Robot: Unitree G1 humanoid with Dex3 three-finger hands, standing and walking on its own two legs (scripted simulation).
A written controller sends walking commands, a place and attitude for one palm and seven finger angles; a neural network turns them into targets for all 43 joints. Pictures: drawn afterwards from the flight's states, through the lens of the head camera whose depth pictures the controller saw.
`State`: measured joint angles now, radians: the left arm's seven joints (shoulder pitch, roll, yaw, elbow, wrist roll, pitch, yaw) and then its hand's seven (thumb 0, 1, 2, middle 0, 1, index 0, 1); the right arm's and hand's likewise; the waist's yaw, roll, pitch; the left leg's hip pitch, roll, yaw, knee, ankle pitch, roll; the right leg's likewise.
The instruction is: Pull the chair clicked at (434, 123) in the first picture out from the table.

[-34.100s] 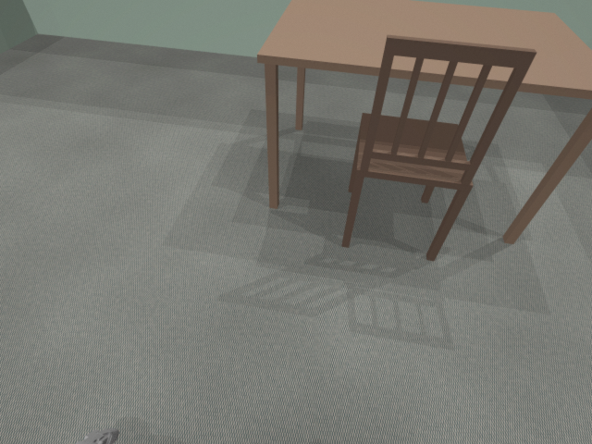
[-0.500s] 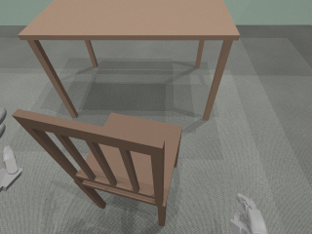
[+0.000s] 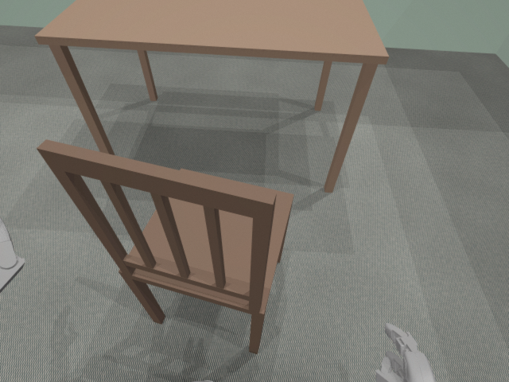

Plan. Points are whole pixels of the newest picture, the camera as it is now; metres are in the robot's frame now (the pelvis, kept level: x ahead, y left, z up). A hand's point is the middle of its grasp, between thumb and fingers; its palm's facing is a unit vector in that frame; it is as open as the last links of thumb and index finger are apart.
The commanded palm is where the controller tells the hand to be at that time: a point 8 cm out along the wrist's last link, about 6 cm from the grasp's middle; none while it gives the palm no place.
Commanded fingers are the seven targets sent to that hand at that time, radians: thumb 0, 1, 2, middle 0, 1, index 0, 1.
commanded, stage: step back with the hand held close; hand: left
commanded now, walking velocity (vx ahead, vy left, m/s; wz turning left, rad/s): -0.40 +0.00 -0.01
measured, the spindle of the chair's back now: (174, 240) +0.38 +0.19 -0.07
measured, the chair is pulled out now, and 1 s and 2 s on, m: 0.57 0.57 0.57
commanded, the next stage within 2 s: stop stepping back and stand still in 0.80 s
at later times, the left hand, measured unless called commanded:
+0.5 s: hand (22, 280) +0.18 +0.24 +0.18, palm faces +0.45 -0.75 -0.49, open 7.4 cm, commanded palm +0.12 +0.28 +0.19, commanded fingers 0.00 0.90 0.90 -0.20 -0.30 -0.20 -0.30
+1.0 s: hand out of the picture +0.07 +0.18 +0.19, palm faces +0.36 -0.79 -0.49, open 7.4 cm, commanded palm +0.01 +0.23 +0.19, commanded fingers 0.00 0.90 0.90 -0.20 -0.30 -0.20 -0.30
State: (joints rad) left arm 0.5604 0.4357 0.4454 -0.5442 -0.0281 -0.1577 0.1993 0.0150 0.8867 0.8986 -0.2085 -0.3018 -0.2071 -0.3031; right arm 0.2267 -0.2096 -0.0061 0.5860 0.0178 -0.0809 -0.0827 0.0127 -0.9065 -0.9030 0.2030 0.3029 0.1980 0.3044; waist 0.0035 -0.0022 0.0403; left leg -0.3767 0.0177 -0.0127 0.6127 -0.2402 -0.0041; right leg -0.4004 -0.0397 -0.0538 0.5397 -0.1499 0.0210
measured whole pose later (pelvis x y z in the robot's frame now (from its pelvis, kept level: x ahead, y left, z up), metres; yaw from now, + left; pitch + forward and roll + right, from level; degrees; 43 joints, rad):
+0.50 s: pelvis -0.03 -0.02 +0.00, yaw +0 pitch +3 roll -1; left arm 0.55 0.43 0.48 -0.59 -0.05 -0.23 0.18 0.02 0.89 0.90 -0.21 -0.30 -0.21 -0.30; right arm 0.16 -0.15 -0.02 0.65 -0.01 -0.17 -0.05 0.01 -0.91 -0.90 0.20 0.30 0.20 0.30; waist 0.03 -0.02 0.04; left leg -0.42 0.07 -0.02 0.57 -0.21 -0.04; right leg -0.34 0.00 -0.03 0.70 -0.37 0.00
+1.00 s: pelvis -0.14 -0.07 +0.01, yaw -2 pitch -1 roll +0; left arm 0.60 0.45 0.45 -0.64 -0.05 -0.23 0.16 0.02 0.89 0.90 -0.21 -0.30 -0.21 -0.30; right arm 0.16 -0.15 -0.03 0.61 0.01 -0.16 -0.04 0.01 -0.91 -0.90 0.20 0.30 0.20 0.30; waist 0.01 -0.05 0.09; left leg -0.34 0.07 0.03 0.52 -0.17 -0.04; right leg -0.40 0.00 -0.04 0.81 -0.46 0.02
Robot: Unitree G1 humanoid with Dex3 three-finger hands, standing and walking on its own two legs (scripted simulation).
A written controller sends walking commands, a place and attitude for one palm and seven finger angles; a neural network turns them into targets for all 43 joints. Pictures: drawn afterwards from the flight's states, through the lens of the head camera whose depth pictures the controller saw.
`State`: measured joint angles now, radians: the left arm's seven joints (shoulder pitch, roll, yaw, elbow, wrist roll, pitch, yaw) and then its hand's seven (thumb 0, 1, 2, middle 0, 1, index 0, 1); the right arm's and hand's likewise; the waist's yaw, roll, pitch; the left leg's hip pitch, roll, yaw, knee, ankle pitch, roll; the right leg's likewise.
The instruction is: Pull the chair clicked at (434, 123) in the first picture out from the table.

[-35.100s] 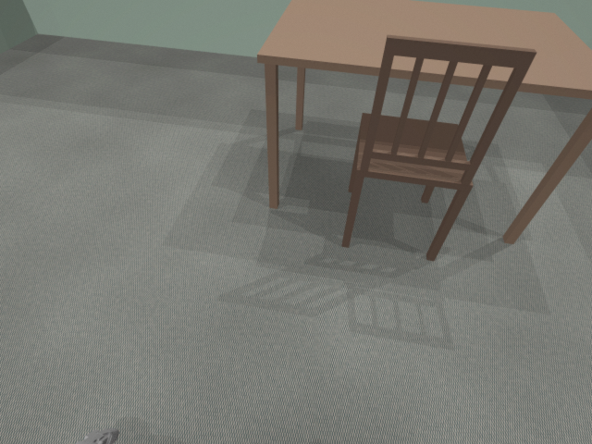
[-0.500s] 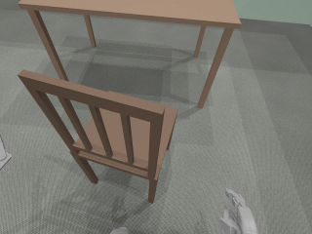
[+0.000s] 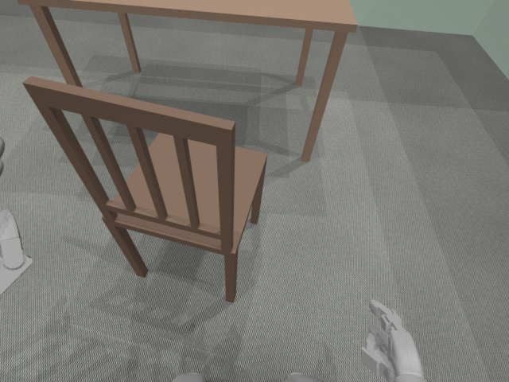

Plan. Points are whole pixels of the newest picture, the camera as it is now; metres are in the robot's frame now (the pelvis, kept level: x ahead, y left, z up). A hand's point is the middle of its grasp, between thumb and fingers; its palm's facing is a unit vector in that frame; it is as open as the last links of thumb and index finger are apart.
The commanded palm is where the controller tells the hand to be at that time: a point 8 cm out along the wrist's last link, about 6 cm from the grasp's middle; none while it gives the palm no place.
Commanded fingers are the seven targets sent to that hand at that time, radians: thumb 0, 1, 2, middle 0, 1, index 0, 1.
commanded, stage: stop stepping back and stand still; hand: left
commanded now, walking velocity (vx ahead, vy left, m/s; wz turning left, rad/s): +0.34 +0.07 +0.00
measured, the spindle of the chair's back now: (150, 178) +0.51 +0.27 -0.08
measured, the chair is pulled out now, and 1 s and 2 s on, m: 0.57 0.57 0.57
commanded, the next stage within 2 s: let the arm hang, fingers relaxed in 0.78 s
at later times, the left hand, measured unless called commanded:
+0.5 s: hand (3, 365) +0.11 +0.21 +0.19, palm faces +0.40 -0.77 -0.50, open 7.5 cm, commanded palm +0.05 +0.27 +0.18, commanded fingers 0.00 0.90 0.90 -0.20 -0.30 -0.20 -0.30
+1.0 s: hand (85, 335) +0.16 +0.23 +0.05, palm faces +0.26 -0.87 -0.42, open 7.4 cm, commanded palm none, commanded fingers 0.00 0.90 0.90 -0.20 -0.30 -0.20 -0.30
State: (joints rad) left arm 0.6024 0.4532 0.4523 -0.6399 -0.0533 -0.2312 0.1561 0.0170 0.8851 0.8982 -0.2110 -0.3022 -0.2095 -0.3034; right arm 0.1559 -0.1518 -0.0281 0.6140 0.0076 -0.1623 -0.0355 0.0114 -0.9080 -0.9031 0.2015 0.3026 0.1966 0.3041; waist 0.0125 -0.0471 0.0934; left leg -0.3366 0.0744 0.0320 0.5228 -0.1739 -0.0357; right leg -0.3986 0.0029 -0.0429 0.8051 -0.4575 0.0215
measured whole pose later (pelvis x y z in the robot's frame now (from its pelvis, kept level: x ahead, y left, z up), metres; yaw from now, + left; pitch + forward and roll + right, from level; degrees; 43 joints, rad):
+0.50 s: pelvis -0.08 -0.04 +0.00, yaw +1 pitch -1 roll +1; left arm 0.59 0.45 0.44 -0.52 -0.01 -0.25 0.14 0.02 0.88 0.90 -0.21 -0.30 -0.21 -0.30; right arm 0.35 -0.22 -0.07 0.64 0.01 -0.17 -0.05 0.01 -0.91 -0.90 0.20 0.30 0.19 0.30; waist -0.07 -0.03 -0.06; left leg -0.13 0.01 0.06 0.49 -0.35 0.01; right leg -0.44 -0.01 -0.09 0.94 -0.44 -0.01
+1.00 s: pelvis -0.07 -0.02 +0.00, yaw +5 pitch +2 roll +0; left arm 0.26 0.31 0.18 0.01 0.04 -0.05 0.05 0.00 0.90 0.90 -0.20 -0.30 -0.20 -0.30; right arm 0.19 -0.25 -0.04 0.70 -0.04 -0.08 0.00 0.01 -0.91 -0.90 0.20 0.30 0.20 0.30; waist -0.03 0.04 -0.03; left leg -0.34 -0.01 -0.02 0.55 -0.26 0.02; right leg -0.38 -0.01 -0.01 0.83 -0.48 0.01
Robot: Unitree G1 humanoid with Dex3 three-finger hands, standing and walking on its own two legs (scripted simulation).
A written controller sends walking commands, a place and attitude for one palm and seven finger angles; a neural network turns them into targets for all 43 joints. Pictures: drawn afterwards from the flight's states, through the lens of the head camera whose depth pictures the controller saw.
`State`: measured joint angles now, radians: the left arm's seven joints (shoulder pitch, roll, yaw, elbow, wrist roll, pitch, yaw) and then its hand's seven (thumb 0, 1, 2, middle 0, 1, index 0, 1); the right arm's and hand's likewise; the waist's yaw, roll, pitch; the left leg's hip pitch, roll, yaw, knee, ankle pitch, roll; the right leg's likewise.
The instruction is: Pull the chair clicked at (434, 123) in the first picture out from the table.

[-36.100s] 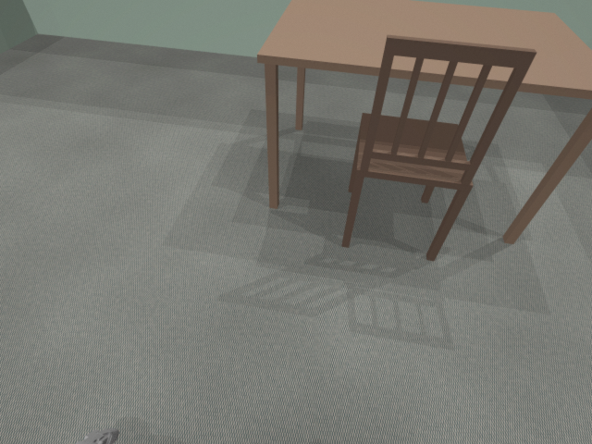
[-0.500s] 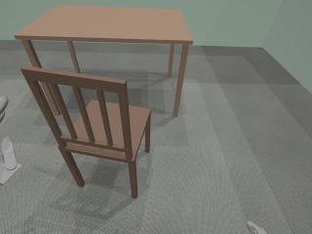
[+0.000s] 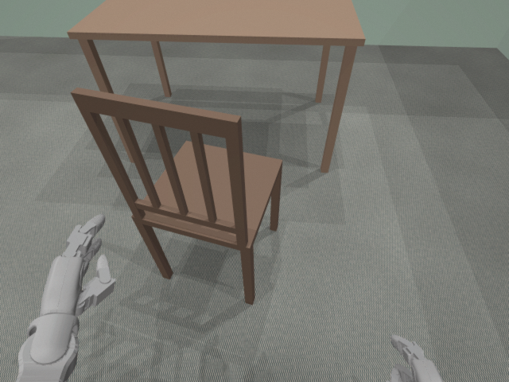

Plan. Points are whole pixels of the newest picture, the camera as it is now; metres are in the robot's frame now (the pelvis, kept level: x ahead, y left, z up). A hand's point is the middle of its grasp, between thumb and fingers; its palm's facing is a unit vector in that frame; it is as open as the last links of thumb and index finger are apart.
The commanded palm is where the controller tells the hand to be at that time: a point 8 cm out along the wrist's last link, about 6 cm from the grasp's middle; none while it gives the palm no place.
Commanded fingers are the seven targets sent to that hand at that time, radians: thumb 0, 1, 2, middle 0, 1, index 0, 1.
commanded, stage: let the arm hang, fingers relaxed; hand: left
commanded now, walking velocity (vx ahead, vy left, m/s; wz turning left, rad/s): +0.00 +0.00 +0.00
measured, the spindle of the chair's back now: (172, 174) +0.61 +0.23 -0.08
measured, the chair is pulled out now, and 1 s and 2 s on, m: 0.57 0.57 0.57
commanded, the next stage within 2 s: look to check the result in 0.98 s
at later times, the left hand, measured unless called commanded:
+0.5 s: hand out of the picture +0.02 +0.19 -0.16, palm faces -0.01 -0.96 -0.27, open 7.3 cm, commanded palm none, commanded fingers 0.00 0.90 0.90 -0.20 -0.30 -0.20 -0.30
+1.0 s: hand out of the picture -0.01 +0.15 -0.17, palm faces +0.00 -0.99 -0.17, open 7.4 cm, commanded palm none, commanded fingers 0.00 0.90 0.90 -0.20 -0.30 -0.20 -0.30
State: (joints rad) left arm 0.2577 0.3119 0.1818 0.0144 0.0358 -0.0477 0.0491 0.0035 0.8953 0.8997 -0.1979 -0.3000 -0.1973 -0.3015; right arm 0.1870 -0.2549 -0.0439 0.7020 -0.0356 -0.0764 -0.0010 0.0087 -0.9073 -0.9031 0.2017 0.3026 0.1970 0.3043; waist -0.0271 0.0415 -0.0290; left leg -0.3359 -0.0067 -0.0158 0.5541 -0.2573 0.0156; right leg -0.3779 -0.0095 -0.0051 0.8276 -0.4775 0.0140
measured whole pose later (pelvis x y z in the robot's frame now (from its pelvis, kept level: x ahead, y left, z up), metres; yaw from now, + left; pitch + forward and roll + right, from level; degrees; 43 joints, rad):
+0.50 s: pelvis +0.01 -0.01 +0.01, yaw -1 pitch -1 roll +0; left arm 0.31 0.21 0.01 1.01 0.00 0.02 0.03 0.00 0.93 0.90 -0.20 -0.30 -0.20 -0.30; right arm 0.33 -0.18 -0.01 1.02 -0.01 0.02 -0.02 0.01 -0.91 -0.90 0.20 0.30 0.20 0.30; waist -0.01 0.03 0.05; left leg -0.20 0.02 0.00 0.48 -0.25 -0.01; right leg -0.14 0.01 0.00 0.46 -0.29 -0.01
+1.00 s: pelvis +0.00 -0.01 +0.01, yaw -2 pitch -2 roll +0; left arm 0.32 0.12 -0.01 1.09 0.01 0.00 0.03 0.01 0.91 0.90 -0.20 -0.30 -0.20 -0.30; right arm 0.35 -0.12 -0.01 1.09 -0.01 0.00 -0.03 0.00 -0.91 -0.90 0.20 0.30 0.19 0.30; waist -0.01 0.01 0.04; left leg -0.20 0.02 0.01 0.45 -0.22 -0.01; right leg -0.15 0.01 0.01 0.44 -0.27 -0.01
